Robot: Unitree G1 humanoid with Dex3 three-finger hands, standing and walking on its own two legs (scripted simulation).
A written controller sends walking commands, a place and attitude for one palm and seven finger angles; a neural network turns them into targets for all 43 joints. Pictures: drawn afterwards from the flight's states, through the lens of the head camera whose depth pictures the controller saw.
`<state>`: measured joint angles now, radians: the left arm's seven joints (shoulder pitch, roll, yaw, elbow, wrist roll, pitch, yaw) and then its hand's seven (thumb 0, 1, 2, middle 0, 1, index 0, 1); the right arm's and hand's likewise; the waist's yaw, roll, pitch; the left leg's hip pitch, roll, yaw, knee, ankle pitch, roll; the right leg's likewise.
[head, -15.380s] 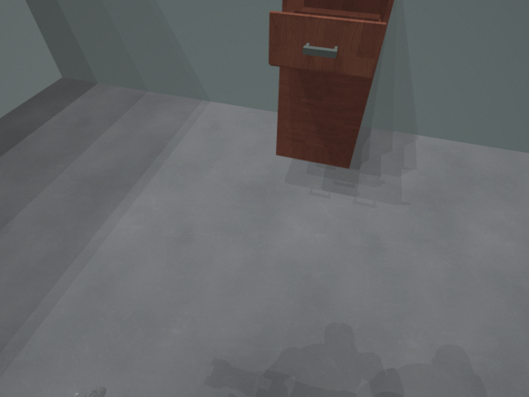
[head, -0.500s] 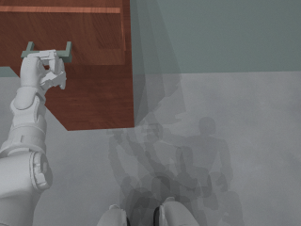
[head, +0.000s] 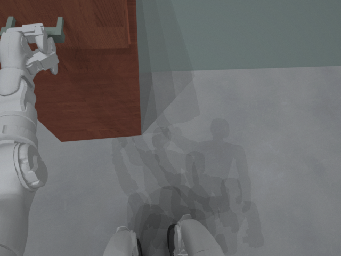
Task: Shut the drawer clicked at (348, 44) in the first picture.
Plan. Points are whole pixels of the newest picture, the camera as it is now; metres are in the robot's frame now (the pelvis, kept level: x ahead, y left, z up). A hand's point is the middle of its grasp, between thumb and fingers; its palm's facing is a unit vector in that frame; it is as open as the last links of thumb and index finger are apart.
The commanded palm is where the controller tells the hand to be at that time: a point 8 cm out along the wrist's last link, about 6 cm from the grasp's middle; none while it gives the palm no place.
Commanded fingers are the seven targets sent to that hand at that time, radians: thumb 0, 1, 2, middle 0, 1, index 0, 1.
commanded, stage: push the drawer shut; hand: left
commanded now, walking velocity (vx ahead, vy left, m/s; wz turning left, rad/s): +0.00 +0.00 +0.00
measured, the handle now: (35, 28) +0.62 +0.23 +0.08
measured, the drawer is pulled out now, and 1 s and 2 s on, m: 0.02 0.00 0.00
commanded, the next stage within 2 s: pull the fist back off the drawer in 0.38 s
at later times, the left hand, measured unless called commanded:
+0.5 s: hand (47, 44) +0.57 +0.20 +0.08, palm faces +0.01 -1.00 -0.04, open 3.2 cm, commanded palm +0.60 +0.22 +0.09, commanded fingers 0.00 0.90 0.90 -1.40 -1.60 -1.40 -1.60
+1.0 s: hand (54, 47) +0.56 +0.18 +0.08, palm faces +0.02 -1.00 -0.02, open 3.1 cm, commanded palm +0.53 +0.22 +0.09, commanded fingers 0.00 0.90 0.90 -1.40 -1.60 -1.40 -1.60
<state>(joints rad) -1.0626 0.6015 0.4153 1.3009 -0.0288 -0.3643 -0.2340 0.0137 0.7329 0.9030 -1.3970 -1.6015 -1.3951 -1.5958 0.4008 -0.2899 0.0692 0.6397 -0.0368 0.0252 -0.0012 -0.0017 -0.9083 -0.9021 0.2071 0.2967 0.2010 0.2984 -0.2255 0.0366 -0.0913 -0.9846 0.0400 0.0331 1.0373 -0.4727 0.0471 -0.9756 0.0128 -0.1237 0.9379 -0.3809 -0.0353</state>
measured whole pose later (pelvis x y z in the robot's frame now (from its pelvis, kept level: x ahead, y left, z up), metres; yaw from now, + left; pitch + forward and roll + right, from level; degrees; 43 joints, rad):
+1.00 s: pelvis +0.00 +0.01 +0.00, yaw -1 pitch +25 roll -4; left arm -1.09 0.62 0.43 1.27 -0.02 -0.31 -0.20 0.01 0.77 0.90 -1.40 -1.60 -1.39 -1.60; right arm 0.46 -0.28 0.08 0.62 -0.05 0.05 0.03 0.00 -0.91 -0.90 0.21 0.30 0.20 0.30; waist -0.25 0.04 -0.09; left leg -1.02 0.05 0.03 1.04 -0.47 0.06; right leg -1.00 0.03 -0.12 0.92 -0.36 -0.03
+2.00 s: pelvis +0.04 -0.01 +0.07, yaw +1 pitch +2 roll +0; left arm -0.01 0.31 0.17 0.13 -0.09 -0.07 0.04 0.01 0.89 0.90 -1.40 -1.60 -1.40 -1.60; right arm 0.18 -0.26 0.04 0.60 0.04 -0.02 -0.06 0.00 -0.91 -0.90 0.21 0.30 0.20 0.30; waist 0.02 0.06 -0.03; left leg -0.23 -0.01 0.05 0.52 -0.33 0.03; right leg -0.26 0.01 -0.07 0.51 -0.28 -0.03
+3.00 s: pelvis +0.02 -0.01 +0.07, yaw +1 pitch +0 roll -1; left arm 0.57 0.35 0.34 -0.46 -0.05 -0.19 0.11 0.01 0.89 0.90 -1.40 -1.60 -1.40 -1.59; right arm 0.20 -0.24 0.00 0.59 0.00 -0.05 -0.06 0.01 -0.91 -0.90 0.21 0.30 0.20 0.30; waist 0.00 0.07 0.00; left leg -0.17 0.00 0.06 0.44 -0.26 0.03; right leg -0.20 0.01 -0.07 0.41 -0.20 -0.03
